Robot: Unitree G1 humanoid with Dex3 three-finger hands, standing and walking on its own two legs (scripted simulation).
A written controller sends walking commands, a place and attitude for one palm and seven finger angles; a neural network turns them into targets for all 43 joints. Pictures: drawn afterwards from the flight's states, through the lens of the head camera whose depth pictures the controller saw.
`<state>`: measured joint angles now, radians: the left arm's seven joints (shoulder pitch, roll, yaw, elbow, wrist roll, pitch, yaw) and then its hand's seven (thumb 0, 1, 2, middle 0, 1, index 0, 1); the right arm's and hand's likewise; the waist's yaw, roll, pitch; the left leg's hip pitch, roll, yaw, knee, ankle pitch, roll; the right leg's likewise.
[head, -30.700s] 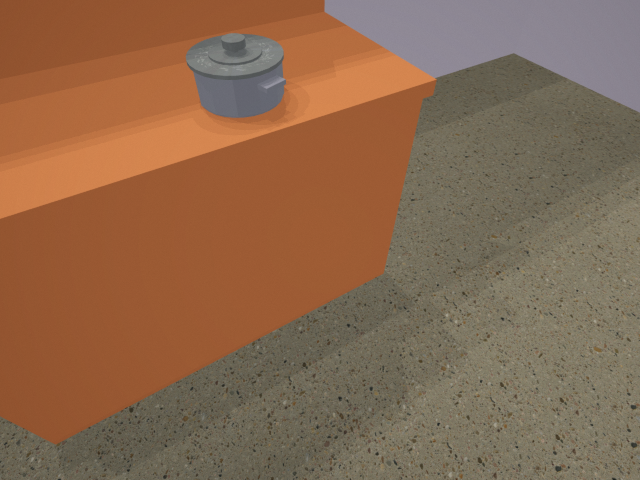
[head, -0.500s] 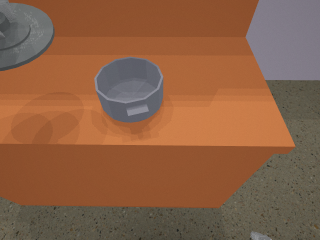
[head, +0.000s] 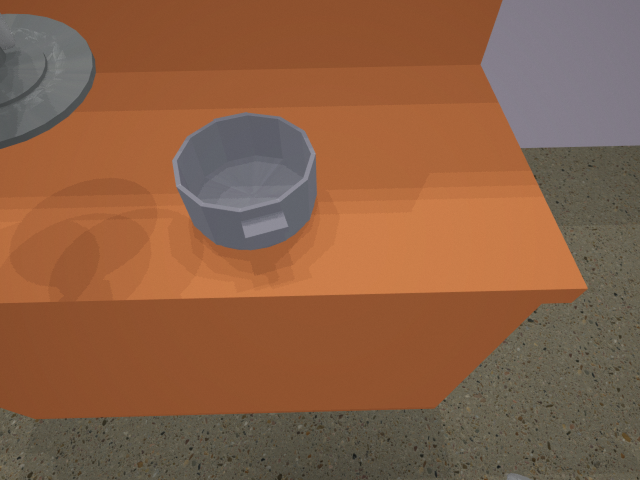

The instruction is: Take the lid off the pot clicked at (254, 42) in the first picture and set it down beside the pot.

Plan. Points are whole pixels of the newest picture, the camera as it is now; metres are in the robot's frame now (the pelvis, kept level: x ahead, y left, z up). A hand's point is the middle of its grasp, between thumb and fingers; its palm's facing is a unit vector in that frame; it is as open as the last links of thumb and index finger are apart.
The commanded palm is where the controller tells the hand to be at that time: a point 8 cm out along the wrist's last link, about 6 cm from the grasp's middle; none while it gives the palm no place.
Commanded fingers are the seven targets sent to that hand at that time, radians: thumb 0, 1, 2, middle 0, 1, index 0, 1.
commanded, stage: lower the lid onto the table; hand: left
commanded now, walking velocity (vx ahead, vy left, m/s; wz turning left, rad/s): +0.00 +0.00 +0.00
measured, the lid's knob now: out of the picture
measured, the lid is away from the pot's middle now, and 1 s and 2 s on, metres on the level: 0.24 0.24 0.22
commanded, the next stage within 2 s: none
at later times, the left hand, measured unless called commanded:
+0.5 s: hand out of the picture +0.45 +0.33 +0.25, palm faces -0.24 -0.20 -0.95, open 7.8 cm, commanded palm +0.45 +0.33 +0.32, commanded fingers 0.00 0.65 0.96 -0.90 -1.10 -0.83 -1.05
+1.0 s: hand (6, 120) +0.45 +0.33 +0.21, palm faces -0.31 -0.20 -0.93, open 7.8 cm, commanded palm +0.46 +0.33 +0.29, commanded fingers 0.00 0.65 0.96 -0.90 -1.10 -0.83 -1.05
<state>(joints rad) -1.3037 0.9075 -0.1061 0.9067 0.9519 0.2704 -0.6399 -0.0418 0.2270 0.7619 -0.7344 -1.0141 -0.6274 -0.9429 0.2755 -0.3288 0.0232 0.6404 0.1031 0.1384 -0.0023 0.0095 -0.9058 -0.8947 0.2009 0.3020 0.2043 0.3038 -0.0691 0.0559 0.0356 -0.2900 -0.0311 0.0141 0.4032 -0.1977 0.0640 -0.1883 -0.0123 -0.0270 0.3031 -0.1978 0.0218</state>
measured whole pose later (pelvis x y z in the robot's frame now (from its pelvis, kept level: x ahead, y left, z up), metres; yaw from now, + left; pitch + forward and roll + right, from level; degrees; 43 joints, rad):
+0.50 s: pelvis +0.00 +0.00 +0.00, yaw +0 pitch +5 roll -2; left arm -1.28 0.88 -0.12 0.99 0.95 0.21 -0.62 -0.04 0.23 0.76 -0.74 -1.02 -0.63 -0.94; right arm 0.29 -0.33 0.02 0.67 0.10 0.12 -0.02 0.01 -0.91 -0.89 0.20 0.30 0.20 0.30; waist -0.08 0.04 0.04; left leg -0.30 -0.03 0.01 0.42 -0.21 0.06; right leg -0.19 -0.01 -0.03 0.30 -0.20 0.02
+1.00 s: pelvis +0.00 +0.00 +0.00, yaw +0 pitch +5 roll -2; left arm -1.20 0.87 -0.11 0.99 0.92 0.17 -0.60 -0.04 0.23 0.76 -0.73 -1.02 -0.62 -0.94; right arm 0.29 -0.32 0.01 0.67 0.10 0.14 -0.01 0.01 -0.91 -0.89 0.20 0.30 0.21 0.30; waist -0.08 0.04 0.03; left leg -0.32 -0.03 0.01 0.45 -0.22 0.07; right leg -0.20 -0.01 -0.03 0.32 -0.21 0.02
